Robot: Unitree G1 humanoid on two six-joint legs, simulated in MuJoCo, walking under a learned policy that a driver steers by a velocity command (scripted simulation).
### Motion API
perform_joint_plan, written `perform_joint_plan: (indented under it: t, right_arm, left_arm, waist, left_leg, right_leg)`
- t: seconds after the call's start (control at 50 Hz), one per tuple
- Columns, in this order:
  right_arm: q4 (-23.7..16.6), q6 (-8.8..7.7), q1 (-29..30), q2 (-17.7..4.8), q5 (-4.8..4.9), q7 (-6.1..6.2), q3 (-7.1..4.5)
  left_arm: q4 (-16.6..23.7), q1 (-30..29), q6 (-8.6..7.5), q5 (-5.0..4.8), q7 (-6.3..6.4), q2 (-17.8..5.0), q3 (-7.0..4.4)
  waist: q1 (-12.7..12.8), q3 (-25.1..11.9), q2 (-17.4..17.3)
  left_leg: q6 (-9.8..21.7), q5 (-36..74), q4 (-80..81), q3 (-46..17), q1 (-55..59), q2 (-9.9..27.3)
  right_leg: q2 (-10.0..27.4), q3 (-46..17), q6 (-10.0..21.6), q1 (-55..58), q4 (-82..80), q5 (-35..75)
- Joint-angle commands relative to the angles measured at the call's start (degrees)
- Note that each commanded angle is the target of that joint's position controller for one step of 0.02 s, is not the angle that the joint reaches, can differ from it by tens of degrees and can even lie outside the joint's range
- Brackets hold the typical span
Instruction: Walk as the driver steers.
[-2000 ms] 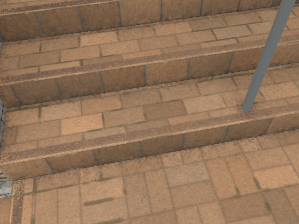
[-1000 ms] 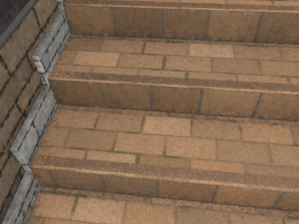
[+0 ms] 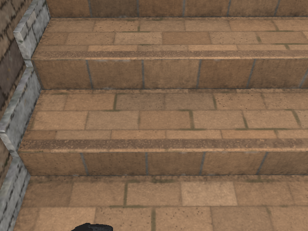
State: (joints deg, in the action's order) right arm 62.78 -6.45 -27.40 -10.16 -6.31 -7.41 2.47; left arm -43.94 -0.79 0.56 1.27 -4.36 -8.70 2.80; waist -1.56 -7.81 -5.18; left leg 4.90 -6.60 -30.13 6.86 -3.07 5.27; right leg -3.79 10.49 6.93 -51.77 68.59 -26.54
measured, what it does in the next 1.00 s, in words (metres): climbs: left foot 0.15 m higher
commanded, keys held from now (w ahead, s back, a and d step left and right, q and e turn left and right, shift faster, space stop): w+e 0.18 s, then w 0.82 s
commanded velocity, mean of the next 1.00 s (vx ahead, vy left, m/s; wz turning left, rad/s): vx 0.50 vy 0.00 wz -0.21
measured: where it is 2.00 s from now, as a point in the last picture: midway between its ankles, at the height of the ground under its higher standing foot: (185, 49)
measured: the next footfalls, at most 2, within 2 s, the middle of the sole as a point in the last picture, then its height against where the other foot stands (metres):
left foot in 0.42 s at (128, 223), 0.15 m higher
right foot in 1.04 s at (200, 123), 0.15 m higher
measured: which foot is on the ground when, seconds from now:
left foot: up 0.00-0.40, down 0.42-1.00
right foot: down 0.00-0.46, up 0.48-1.00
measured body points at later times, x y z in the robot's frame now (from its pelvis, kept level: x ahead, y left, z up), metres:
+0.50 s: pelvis +0.30 +0.04 +0.16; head +0.31 +0.05 +0.61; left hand +0.30 +0.26 +0.00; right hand +0.50 -0.17 +0.08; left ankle +0.43 +0.12 -0.47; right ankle +0.13 -0.07 -0.54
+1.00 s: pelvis +0.58 -0.01 +0.28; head +0.59 -0.01 +0.73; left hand +0.86 +0.07 +0.20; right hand +0.42 -0.12 +0.13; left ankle +0.43 +0.12 -0.46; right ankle +0.75 -0.16 -0.26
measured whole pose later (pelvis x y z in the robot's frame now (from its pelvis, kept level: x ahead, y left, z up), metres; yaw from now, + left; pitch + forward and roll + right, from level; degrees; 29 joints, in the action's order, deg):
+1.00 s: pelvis +0.58 -0.01 +0.28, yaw -12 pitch +6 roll -3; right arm 64.4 -7.2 -34.1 -2.3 -2.1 -2.7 3.1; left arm -42.4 -5.7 2.2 2.5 -3.8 -3.5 4.5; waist -3.9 -5.7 -3.8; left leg 2.2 -18.3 -8.6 3.8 4.1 2.7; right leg 6.0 9.5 8.7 -70.9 83.9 -15.5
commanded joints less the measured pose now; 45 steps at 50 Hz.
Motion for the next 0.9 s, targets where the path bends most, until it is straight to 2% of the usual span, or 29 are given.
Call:
perform_joint_plan:
  t: [0.02,0.04,0.06,0.1,0.14,0.2,0.26,0.28,0.34,0.36,0.38,0.4,0.42,0.44,0.46,0.48,0.5,0.52,0.54,0.56,0.62,0.64,0.68,0.7,0.74,0.8,0.86,0.88,0.9]
  right_arm:
    - [-4.9,1.46,1.2,-8.3,2.27,-2.02,-3.05]
    - [-5.8,1.20,4.5,-6.0,4.30,-0.88,-3.43]
    - [-7.0,0.83,7.6,-3.9,3.16,1.22,-2.61]
    - [-11.7,2.01,13.4,-1.7,1.58,2.69,-1.33]
    - [-12.5,3.57,12.1,-1.0,1.95,3.61,-0.44]
    - [-15.1,3.88,18.3,-1.7,4.00,3.76,-0.17]
    - [-19.9,4.01,29.0,-0.7,2.92,3.46,0.81]
    - [-21.8,4.18,32.7,-2.0,2.10,3.96,0.74]
    - [-26.6,6.76,45.0,-0.9,2.26,4.52,1.90]
    - [-25.4,6.97,42.2,0.5,1.90,3.58,1.90]
    - [-24.5,7.32,36.2,1.0,2.49,2.76,1.96]
    - [-23.7,6.96,33.2,-1.7,2.91,2.18,0.96]
    - [-23.2,5.81,32.4,-4.8,3.36,2.61,-0.54]
    - [-21.3,5.03,24.5,-7.8,4.21,3.04,-2.26]
    - [-16.1,5.03,10.6,-10.0,4.20,3.62,-3.24]
    - [-9.9,4.82,-5.0,-13.1,3.51,4.14,-4.64]
    - [-8.7,4.61,-9.9,-13.3,1.61,4.63,-4.77]
    - [-8.0,2.09,-5.3,-12.9,2.84,5.58,-5.00]
    - [-7.9,1.65,1.6,-8.8,3.75,5.93,-4.65]
    - [-6.7,1.98,5.9,-4.4,4.64,5.39,-3.92]
    - [-4.0,1.89,12.7,3.6,2.91,4.93,-1.73]
    - [-3.5,1.69,13.1,4.0,2.63,4.33,-1.67]
    - [-3.6,1.18,12.8,2.3,1.11,3.72,-1.96]
    - [-4.2,0.33,11.8,3.0,1.59,3.23,-1.21]
    - [-0.8,-0.14,2.0,1.3,0.52,3.65,-0.89]
    - [3.9,0.40,-7.4,1.3,-1.28,4.14,-0.31]
    - [5.3,0.20,-13.8,1.2,-2.51,3.44,0.41]
    - [2.9,0.33,-13.3,0.7,-0.81,3.16,0.47]
    - [-0.3,-0.77,-8.0,0.6,11.59,9.43,-1.08]
  left_arm:
    - [-8.1,40.7,-0.61,3.78,1.70,-13.8,-5.18]
    - [-10.6,37.4,-2.41,3.69,2.26,-14.0,-5.91]
    - [-10.9,29.2,-3.82,2.47,2.09,-10.0,-5.43]
    - [-13.6,20.4,-3.52,1.69,0.81,-0.7,-2.55]
    - [-15.2,16.0,-4.57,2.44,0.03,2.6,-0.81]
    - [-16.0,18.3,-7.39,4.93,1.46,-0.3,-1.17]
    - [-20.6,29.6,-7.27,6.48,2.09,-2.9,-1.04]
    - [-22.6,34.0,-7.15,7.57,1.14,-3.8,-0.94]
    - [-17.8,28.2,-6.77,2.77,-0.58,-4.7,-1.35]
    - [-15.3,25.5,-7.35,1.00,-0.84,-4.4,-0.95]
    - [-15.6,26.7,-7.70,0.36,-1.00,-7.9,-1.69]
    - [-16.1,28.7,-8.33,-2.04,-0.75,-12.7,-3.35]
    - [-17.4,31.6,-8.46,-2.48,-1.28,-14.9,-4.53]
    - [-19.6,33.3,-8.35,0.39,-2.68,-15.3,-5.64]
    - [-20.9,38.5,-7.84,3.78,-2.99,-8.2,-4.88]
    - [-18.5,34.8,-6.98,3.94,-4.33,-4.1,-3.78]
    - [-17.8,24.7,-5.46,1.96,-4.95,-5.4,-5.30]
    - [-16.6,21.9,-5.43,-0.14,-3.48,-5.3,-5.89]
    - [-16.8,20.4,-5.85,-0.15,-2.02,-5.2,-5.69]
    - [-14.6,16.4,-6.48,0.28,-0.84,-5.0,-5.54]
    - [-11.2,16.8,-4.93,0.79,0.33,0.7,-2.52]
    - [-11.2,17.0,-4.19,0.79,0.25,2.2,-1.52]
    - [-9.0,13.7,-3.33,0.38,-0.11,-0.3,-1.25]
    - [-9.3,13.5,-3.40,1.45,-0.06,-2.7,-1.89]
    - [-7.9,9.4,-3.66,1.25,-0.02,-1.6,-0.86]
    - [-4.0,2.0,-4.58,0.39,1.23,-0.1,0.94]
    - [2.2,-10.8,-3.00,-0.01,1.35,-2.7,0.57]
    - [3.2,-14.4,-2.20,0.89,0.34,-2.9,0.12]
    - [6.9,-13.5,-1.09,-0.62,2.60,4.3,0.89]
  waist:
    - [15.5,-13.6,15.6]
    - [12.3,-1.4,10.7]
    - [8.6,2.0,6.0]
    - [1.0,2.1,3.5]
    - [-3.7,2.5,2.4]
    - [-2.5,4.2,8.9]
    - [1.7,8.3,7.8]
    - [1.9,8.0,3.4]
    - [2.9,8.1,8.4]
    - [1.5,8.1,11.4]
    - [-1.5,5.4,13.6]
    - [-1.4,3.6,14.5]
    - [-0.9,2.5,14.8]
    - [-1.8,-1.7,17.0]
    - [-1.2,-17.2,4.3]
    - [-8.1,-22.1,-8.4]
    - [-10.9,-10.4,-13.3]
    - [-8.0,0.5,-9.6]
    - [-5.0,2.6,-5.6]
    - [-1.7,3.6,1.5]
    - [5.6,3.4,6.7]
    - [6.5,4.5,4.0]
    - [6.2,5.3,4.4]
    - [6.5,5.0,2.9]
    - [2.3,5.0,-0.4]
    - [-1.0,9.1,1.7]
    - [-4.0,9.4,4.2]
    - [-4.6,9.3,3.9]
    - [-0.7,15.7,8.5]
  left_leg:
    - [0.3,4.0,-61.1,-18.2,-45.2,-10.4]
    - [1.6,8.1,-74.8,-22.3,-54.1,-8.5]
    - [2.7,7.5,-79.3,-21.2,-57.8,-7.3]
    - [6.9,6.2,-90.0,-20.1,-63.0,-7.1]
    - [8.0,4.7,-88.6,-16.5,-66.7,-4.4]
    - [6.8,-3.0,-91.5,-10.0,-64.3,-3.5]
    - [8.8,-9.3,-90.5,-11.4,-77.0,-1.9]
    - [7.8,-1.9,-79.7,-10.6,-79.3,0.3]
    - [2.4,-3.2,-57.9,-3.7,-57.0,2.7]
    - [0.8,-4.5,-55.2,0.0,-45.3,0.7]
    - [-1.1,1.1,-54.3,1.4,-34.5,-2.8]
    - [-2.3,-5.0,-45.1,3.7,-35.8,-6.2]
    - [-1.7,-11.4,-33.2,6.1,-37.3,-9.5]
    - [0.3,-9.2,-29.1,2.4,-29.2,-9.6]
    - [9.8,8.8,-28.7,-14.9,-3.6,-1.4]
    - [16.5,-17.8,-6.2,-42.0,13.6,7.2]
    - [14.1,-45.9,6.4,-59.7,4.2,10.1]
    - [10.9,-48.9,5.5,-55.7,-5.6,9.5]
    - [13.1,-39.4,3.8,-48.5,-13.9,10.4]
    - [13.2,-33.0,3.3,-42.0,-19.4,9.3]
    - [7.6,-21.6,8.1,-29.8,-24.2,6.7]
    - [7.3,-18.4,8.6,-24.3,-24.2,4.3]
    - [7.5,-20.5,11.6,-18.6,-24.1,3.4]
    - [7.3,-18.4,12.3,-17.4,-23.8,3.2]
    - [8.6,-13.4,12.1,-16.6,-18.4,3.3]
    - [10.1,-14.8,12.7,-21.7,-1.8,8.3]
    - [9.6,-13.8,19.0,-18.5,-5.6,8.1]
    - [10.1,-10.1,22.6,-14.8,-12.3,7.5]
    - [6.9,-10.1,29.6,-19.1,-20.3,6.9]
  right_leg:
    - [13.9,-61.8,18.1,58.3,-43.0,7.3]
    - [13.8,-58.2,12.6,48.2,-44.5,-2.9]
    - [13.0,-52.6,13.1,40.4,-42.6,-2.6]
    - [11.1,-42.4,12.2,32.4,-44.0,6.7]
    - [8.5,-30.8,9.0,27.1,-44.5,16.3]
    - [5.3,-23.6,6.9,18.4,-49.1,14.0]
    - [8.7,-27.4,6.1,27.7,-50.2,10.0]
    - [9.2,-29.0,5.3,33.0,-49.3,11.2]
    - [12.6,-26.8,8.6,19.3,-63.1,16.0]
    - [12.9,-23.3,8.8,15.7,-63.8,26.9]
    - [13.8,-22.3,10.2,16.1,-59.9,54.6]
    - [13.5,-20.4,9.6,28.4,-55.4,75.4]
    - [14.7,-19.9,9.2,40.8,-51.4,88.9]
    - [14.8,-18.2,6.8,45.7,-43.0,98.4]
    - [10.7,-17.7,2.3,33.0,-23.7,86.0]
    - [1.1,-20.7,1.4,10.4,-7.6,42.7]
    - [-2.0,-27.0,1.0,-3.7,18.6,22.8]
    - [0.5,-25.1,0.9,-10.4,26.8,25.0]
    - [2.7,-23.6,1.9,-9.5,32.1,25.8]
    - [2.3,-22.8,4.1,-9.1,36.5,24.5]
    - [4.1,-23.5,8.1,-14.6,41.4,28.9]
    - [4.7,-21.4,8.7,-18.7,42.9,26.7]
    - [6.8,-16.6,7.7,-22.5,43.9,21.3]
    - [8.4,-15.7,6.7,-23.3,44.4,22.7]
    - [8.3,-12.8,6.3,-30.2,53.6,20.4]
    - [9.1,-15.6,7.4,-50.2,56.2,12.6]
    - [13.9,-8.7,6.3,-43.1,35.1,26.7]
    - [13.2,-3.6,5.4,-33.8,30.0,31.7]
    - [11.6,-3.4,-2.0,-20.8,29.1,15.9]
Keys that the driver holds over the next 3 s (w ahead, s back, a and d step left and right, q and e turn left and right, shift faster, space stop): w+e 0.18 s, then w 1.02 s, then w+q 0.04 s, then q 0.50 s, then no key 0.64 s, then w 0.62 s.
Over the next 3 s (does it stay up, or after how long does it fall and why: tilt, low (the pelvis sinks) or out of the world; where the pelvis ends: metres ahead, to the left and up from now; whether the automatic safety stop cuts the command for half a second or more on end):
stays up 1.22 -0.08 0.58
